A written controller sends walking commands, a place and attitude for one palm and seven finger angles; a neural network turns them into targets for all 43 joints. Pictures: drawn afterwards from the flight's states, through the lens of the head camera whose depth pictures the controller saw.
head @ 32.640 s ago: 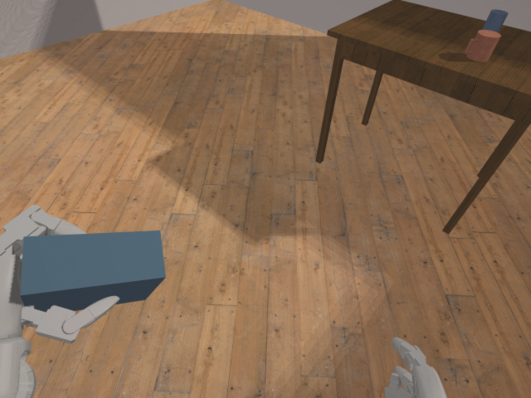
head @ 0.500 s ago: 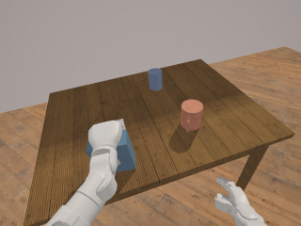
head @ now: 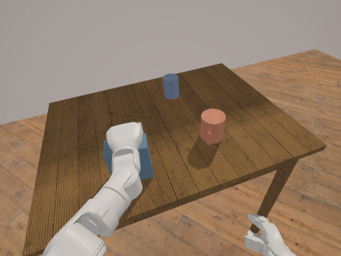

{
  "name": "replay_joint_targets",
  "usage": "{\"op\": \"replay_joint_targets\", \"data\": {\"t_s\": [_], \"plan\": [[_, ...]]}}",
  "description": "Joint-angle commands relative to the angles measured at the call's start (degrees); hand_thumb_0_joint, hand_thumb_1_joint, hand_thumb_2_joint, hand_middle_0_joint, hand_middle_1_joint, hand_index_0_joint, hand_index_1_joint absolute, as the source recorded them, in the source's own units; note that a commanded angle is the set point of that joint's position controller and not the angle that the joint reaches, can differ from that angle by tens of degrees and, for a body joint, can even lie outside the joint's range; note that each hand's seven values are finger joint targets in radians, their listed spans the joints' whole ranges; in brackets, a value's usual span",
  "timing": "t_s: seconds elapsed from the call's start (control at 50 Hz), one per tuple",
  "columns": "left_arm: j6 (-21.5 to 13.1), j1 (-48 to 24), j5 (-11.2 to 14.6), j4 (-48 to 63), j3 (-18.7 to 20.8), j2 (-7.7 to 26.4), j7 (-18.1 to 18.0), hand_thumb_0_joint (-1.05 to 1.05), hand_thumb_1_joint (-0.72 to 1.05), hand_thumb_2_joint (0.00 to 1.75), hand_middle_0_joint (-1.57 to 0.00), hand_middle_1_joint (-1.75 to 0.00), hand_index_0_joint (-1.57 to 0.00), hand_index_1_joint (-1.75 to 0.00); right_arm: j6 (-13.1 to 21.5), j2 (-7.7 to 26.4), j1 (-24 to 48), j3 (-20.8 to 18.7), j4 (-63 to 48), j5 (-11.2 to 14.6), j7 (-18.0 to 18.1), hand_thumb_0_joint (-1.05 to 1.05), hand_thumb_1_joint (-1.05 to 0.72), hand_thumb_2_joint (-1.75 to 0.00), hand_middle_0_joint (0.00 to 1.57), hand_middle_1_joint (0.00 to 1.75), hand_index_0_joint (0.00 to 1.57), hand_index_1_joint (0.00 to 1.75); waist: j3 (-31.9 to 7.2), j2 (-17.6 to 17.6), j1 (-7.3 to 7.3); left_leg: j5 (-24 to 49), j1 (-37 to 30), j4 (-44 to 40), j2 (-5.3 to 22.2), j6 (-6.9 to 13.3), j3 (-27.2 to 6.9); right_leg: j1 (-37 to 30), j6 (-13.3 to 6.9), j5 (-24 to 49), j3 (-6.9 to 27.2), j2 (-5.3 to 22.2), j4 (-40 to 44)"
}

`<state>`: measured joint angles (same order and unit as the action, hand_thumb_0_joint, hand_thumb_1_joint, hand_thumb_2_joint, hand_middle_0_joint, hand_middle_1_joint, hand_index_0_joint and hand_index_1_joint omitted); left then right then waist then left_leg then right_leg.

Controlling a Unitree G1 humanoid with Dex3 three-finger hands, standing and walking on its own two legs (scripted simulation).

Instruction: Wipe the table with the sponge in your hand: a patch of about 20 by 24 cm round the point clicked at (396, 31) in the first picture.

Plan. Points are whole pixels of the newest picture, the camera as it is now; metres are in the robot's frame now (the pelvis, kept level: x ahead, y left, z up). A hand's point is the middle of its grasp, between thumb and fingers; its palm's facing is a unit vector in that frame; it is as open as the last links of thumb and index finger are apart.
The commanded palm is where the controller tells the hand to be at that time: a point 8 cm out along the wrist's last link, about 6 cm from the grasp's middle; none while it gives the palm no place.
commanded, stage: wipe forward along the third lane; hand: left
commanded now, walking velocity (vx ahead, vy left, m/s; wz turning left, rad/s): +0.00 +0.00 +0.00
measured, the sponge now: (131, 164) +0.36 +0.16 +0.01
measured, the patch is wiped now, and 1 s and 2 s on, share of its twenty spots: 0.75 0.85 1.00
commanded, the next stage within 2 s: wipe back along the third lane in 1.26 s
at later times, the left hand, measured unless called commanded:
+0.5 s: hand (127, 136) +0.41 +0.17 +0.07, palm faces -0.03 -0.04 -1.00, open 9.9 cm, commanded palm +0.39 +0.18 +0.11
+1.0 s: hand (124, 127) +0.45 +0.19 +0.07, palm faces -0.05 -0.03 -1.00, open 9.9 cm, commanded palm +0.44 +0.20 +0.11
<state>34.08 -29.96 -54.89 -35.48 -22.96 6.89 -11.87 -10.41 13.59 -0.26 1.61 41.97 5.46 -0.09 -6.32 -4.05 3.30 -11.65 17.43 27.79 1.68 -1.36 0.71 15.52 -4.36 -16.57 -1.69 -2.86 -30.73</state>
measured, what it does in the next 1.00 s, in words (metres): stands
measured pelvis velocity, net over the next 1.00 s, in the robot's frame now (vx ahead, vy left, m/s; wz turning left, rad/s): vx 0.01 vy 0.02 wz -0.01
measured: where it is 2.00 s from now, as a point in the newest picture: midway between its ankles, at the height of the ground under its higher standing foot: outside the picture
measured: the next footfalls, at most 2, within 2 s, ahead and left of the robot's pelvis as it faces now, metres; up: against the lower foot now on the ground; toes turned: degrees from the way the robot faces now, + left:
none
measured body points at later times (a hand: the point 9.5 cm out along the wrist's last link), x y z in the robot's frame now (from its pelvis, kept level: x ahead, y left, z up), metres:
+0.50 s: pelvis +0.01 +0.00 +0.00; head +0.00 -0.03 +0.45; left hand +0.41 +0.17 +0.13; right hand +0.17 -0.24 -0.12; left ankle +0.03 +0.15 -0.73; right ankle +0.00 -0.07 -0.73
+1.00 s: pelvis +0.01 +0.02 +0.00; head +0.03 +0.00 +0.45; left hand +0.45 +0.19 +0.13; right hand +0.14 -0.23 -0.13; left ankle +0.03 +0.15 -0.73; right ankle +0.00 -0.07 -0.73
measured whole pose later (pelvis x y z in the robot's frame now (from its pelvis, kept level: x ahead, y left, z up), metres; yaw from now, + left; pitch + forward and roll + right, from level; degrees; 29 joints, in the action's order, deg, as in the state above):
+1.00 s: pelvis +0.01 +0.02 +0.00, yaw +0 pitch +8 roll +0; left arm 27.4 -50.1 -55.2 -61.8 -13.0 11.2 -14.9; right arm -10.1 14.0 -7.3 0.5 43.9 3.9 1.9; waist -7.4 -2.9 -2.3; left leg -13.2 26.0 30.7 1.6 -0.4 1.1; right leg 22.8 -2.8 -16.3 -1.2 -2.7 -30.6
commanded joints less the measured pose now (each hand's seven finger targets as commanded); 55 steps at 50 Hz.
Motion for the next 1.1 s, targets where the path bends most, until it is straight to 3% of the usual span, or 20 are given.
{"op": "replay_joint_targets", "data": {"t_s": [0.0, 0.06, 0.12, 0.14, 0.2, 0.26, 0.36, 0.4, 0.46, 0.52, 0.54, 0.58, 0.64, 0.7, 0.76, 0.78, 0.82, 0.84, 0.92, 1.08], "plan": [[0.1, -17.8, -0.9, 1.7, 3.7, 5.9, -1.2, 0.0, 0.1, 1.3, -1.2, -1.6, -1.2, -1.6, 2.2, 5.7, 11.0, -2.1, -9.3, 0.0, 0.5, 0.0, -0.9, -0.9, 0.2, 0.3, 0.2, 0.3, -9.8, 10.8, -0.57, 3.5, -3.7, -0.5, -2.9, 3.5, 1.6, -0.7, 1.8, 12.4, 3.9, 2.3, 7.5], [-0.5, -21.0, -0.9, -0.2, 5.7, 8.6, -1.3, 0.0, 0.1, 1.3, -1.2, -1.6, -1.2, -1.6, 2.1, 6.0, 10.2, -2.0, -9.2, 0.1, 1.3, 0.0, -0.9, -0.9, 0.2, 0.3, 0.2, 0.3, -9.1, 11.2, -0.96, 2.3, -2.9, -0.8, -2.8, 3.6, 1.2, -0.2, 2.0, 10.2, 4.2, 2.3, 7.8], [-1.0, -22.0, -1.2, -1.5, 5.4, 8.2, -1.4, 0.0, 0.1, 1.3, -1.2, -1.6, -1.2, -1.6, 2.2, 5.9, 8.8, -2.2, -9.1, -0.1, 1.6, 0.0, -0.9, -0.9, 0.2, 0.3, 0.2, 0.3, -10.8, 10.0, -1.06, 2.8, -2.8, -0.3, -2.9, 3.8, 1.4, -0.5, 2.0, 11.9, 4.2, 2.4, 7.5], [-1.5, -22.9, -1.2, -1.2, 7.1, 9.6, -1.4, 0.0, 0.1, 1.3, -1.2, -1.6, -1.2, -1.6, 2.1, 5.9, 8.6, -2.2, -9.3, -0.1, 1.7, 0.0, -0.9, -0.9, 0.2, 0.3, 0.2, 0.3, -11.5, 10.6, -1.21, 3.6, -2.7, -0.5, -2.7, 3.8, 1.0, -1.1, 1.9, 12.9, 4.0, 2.2, 7.2], [-1.5, -23.4, -1.0, -2.8, 5.5, 7.9, -1.4, 0.0, 0.1, 1.3, -1.2, -1.6, -1.2, -1.6, 2.0, 6.1, 7.6, -2.3, -9.2, -0.1, 1.7, 0.0, -0.9, -0.9, 0.2, 0.3, 0.2, 0.3, -11.5, 9.1, -1.47, 4.0, -2.8, -0.2, -2.6, 3.8, 1.5, -0.7, 1.9, 14.2, 3.7, 2.3, 7.0], [-2.0, -27.0, -1.2, -4.9, 6.9, 10.4, -1.6, 0.0, 0.1, 1.3, -1.2, -1.6, -1.2, -1.6, 1.9, 6.3, 6.9, -2.3, -8.7, 0.0, 2.2, 0.0, -0.9, -0.9, 0.2, 0.3, 0.2, 0.3, -10.3, 9.2, -2.26, 2.6, -2.0, -0.4, -2.6, 3.9, 1.1, 0.3, 2.1, 11.5, 3.9, 2.2, 7.5], [-3.1, -28.7, -1.3, -7.9, 8.2, 11.7, -1.9, 0.0, 0.1, 1.3, -1.2, -1.6, -1.2, -1.6, 2.0, 6.4, 4.9, -2.4, -8.1, -0.4, 2.5, 0.0, -0.9, -0.9, 0.2, 0.3, 0.2, 0.3, -12.6, 9.8, -2.47, 3.9, -1.6, 0.0, -2.4, 4.1, 1.3, -0.7, 2.3, 14.6, 3.7, 2.3, 6.8], [-3.4, -29.5, -1.5, -8.7, 7.7, 10.9, -2.0, 0.0, 0.1, 1.3, -1.2, -1.6, -1.2, -1.6, 2.0, 6.4, 4.2, -2.5, -7.8, -0.4, 2.4, 0.0, -0.9, -0.9, 0.2, 0.3, 0.2, 0.3, -13.2, 8.6, -2.68, 4.7, -1.7, 0.2, -2.4, 4.0, 1.4, -0.6, 2.2, 16.1, 3.4, 2.3, 6.4], [-4.2, -32.7, -1.2, -10.0, 7.9, 11.2, -2.3, 0.0, 0.1, 1.3, -1.2, -1.6, -1.2, -1.6, 2.2, 6.5, 3.4, -2.7, -7.4, -0.6, 2.5, 0.0, -0.9, -0.9, 0.2, 0.3, 0.2, 0.3, -13.4, 10.0, -3.74, 4.8, -1.8, 0.6, -2.1, 4.2, 1.4, -0.3, 2.5, 16.7, 3.3, 2.3, 6.5], [-4.3, -31.3, -1.6, -11.8, 9.6, 12.7, -2.6, 0.0, 0.1, 1.3, -1.2, -1.6, -1.2, -1.6, 2.0, 6.6, 2.4, -2.7, -7.1, -0.7, 2.3, 0.0, -0.9, -0.9, 0.2, 0.3, 0.2, 0.3, -14.9, 9.4, -3.06, 6.2, -1.3, 0.7, -2.2, 4.1, 1.4, -1.4, 2.3, 19.5, 3.1, 2.3, 5.8], [-4.8, -32.8, -1.4, -10.7, 9.0, 11.7, -2.5, 0.0, 0.1, 1.3, -1.2, -1.6, -1.2, -1.6, 2.0, 6.3, 2.6, -2.8, -7.4, -0.7, 2.3, 0.0, -0.9, -0.9, 0.2, 0.3, 0.2, 0.3, -15.9, 9.2, -3.37, 7.2, -1.5, 0.8, -2.1, 4.2, 1.3, -1.9, 2.4, 20.8, 3.1, 2.3, 5.6], [-4.6, -33.0, -1.5, -12.9, 9.7, 12.8, -2.9, 0.0, 0.1, 1.3, -1.2, -1.6, -1.2, -1.6, 2.0, 6.7, 1.7, -2.8, -6.8, -0.9, 2.4, 0.0, -0.9, -0.9, 0.2, 0.3, 0.2, 0.3, -14.5, 9.9, -3.69, 6.4, -1.2, 0.9, -2.1, 4.3, 1.6, -1.1, 2.6, 19.8, 3.0, 2.4, 6.0], [-5.3, -36.4, -1.7, -13.2, 8.9, 11.7, -3.0, 0.0, 0.1, 1.3, -1.2, -1.6, -1.2, -1.6, 2.1, 6.4, 1.2, -2.9, -6.6, -0.9, 2.3, 0.0, -0.9, -0.9, 0.2, 0.3, 0.2, 0.3, -14.9, 9.5, -4.5, 6.9, -0.9, 1.1, -2.0, 4.3, 1.3, -0.6, 2.6, 20.9, 2.6, 2.3, 5.5], [-5.2, -36.6, -2.3, -15.6, 10.4, 14.2, -3.4, 0.0, 0.1, 1.3, -1.2, -1.6, -1.2, -1.6, 1.9, 6.8, 0.6, -2.8, -6.1, -1.1, 2.4, 0.0, -0.9, -0.9, 0.2, 0.3, 0.2, 0.3, -14.7, 8.6, -4.36, 6.1, -0.5, 1.0, -1.9, 4.2, 1.3, 0.1, 2.5, 19.0, 2.7, 2.4, 5.7], [-5.5, -38.7, -2.1, -16.4, 8.8, 11.9, -3.6, 0.0, 0.1, 1.3, -1.2, -1.6, -1.2, -1.6, 2.1, 6.6, -0.3, -3.0, -5.9, -1.2, 2.4, 0.0, -0.9, -0.9, 0.2, 0.3, 0.2, 0.3, -15.3, 8.1, -5.17, 6.6, -0.9, 1.3, -1.8, 4.2, 1.2, 0.8, 2.6, 19.3, 2.2, 2.2, 5.4], [-5.5, -39.3, -2.5, -17.4, 9.9, 13.5, -3.8, 0.0, 0.1, 1.3, -1.2, -1.6, -1.2, -1.6, 2.1, 6.9, -0.7, -3.0, -5.3, -1.3, 2.3, 0.0, -0.9, -0.9, 0.2, 0.3, 0.2, 0.3, -15.5, 7.7, -5.28, 6.5, -0.8, 1.4, -1.6, 4.2, 1.1, 1.3, 2.5, 19.1, 2.2, 2.2, 5.2], [-5.6, -39.6, -2.7, -17.9, 9.5, 12.6, -4.1, 0.0, 0.1, 1.3, -1.2, -1.6, -1.2, -1.6, 2.1, 6.8, -1.3, -3.2, -5.2, -1.5, 2.2, 0.0, -0.9, -0.9, 0.2, 0.3, 0.2, 0.3, -16.5, 7.0, -5.29, 7.6, -1.1, 1.7, -1.6, 4.2, 1.3, 1.1, 2.3, 20.7, 2.1, 2.1, 4.9], [-5.9, -40.2, -2.3, -17.6, 10.2, 13.0, -4.2, 0.0, 0.1, 1.3, -1.2, -1.6, -1.2, -1.6, 2.2, 6.7, -1.4, -3.3, -5.2, -1.5, 2.1, 0.0, -0.9, -0.9, 0.2, 0.3, 0.2, 0.3, -17.8, 8.4, -5.38, 8.2, -0.8, 2.0, -1.6, 4.2, 1.1, 0.2, 2.5, 21.6, 1.9, 2.1, 4.6], [-5.7, -43.6, -2.7, -20.1, 10.3, 14.5, -4.7, 0.0, 0.1, 1.3, -1.2, -1.6, -1.2, -1.6, 2.4, 7.2, -2.5, -3.2, -4.4, -1.6, 2.3, 0.0, -0.9, -0.9, 0.2, 0.3, 0.2, 0.3, -16.3, 7.9, -6.58, 6.7, 0.2, 2.0, -1.4, 4.3, 1.3, 2.0, 2.7, 20.0, 2.0, 2.1, 4.7], [-5.8, -45.7, -3.3, -24.0, 12.9, 18.6, -5.2, 0.0, 0.1, 1.3, -1.2, -1.6, -1.2, -1.6, 2.9, 7.9, -5.4, -3.5, -3.6, -1.9, 2.0, 0.0, -0.9, -0.9, 0.2, 0.3, 0.2, 0.3, -18.3, 6.8, -7.12, 7.4, 1.4, 2.6, -1.3, 4.3, 0.9, 2.2, 2.7, 20.5, 1.8, 1.9, 3.9]]}}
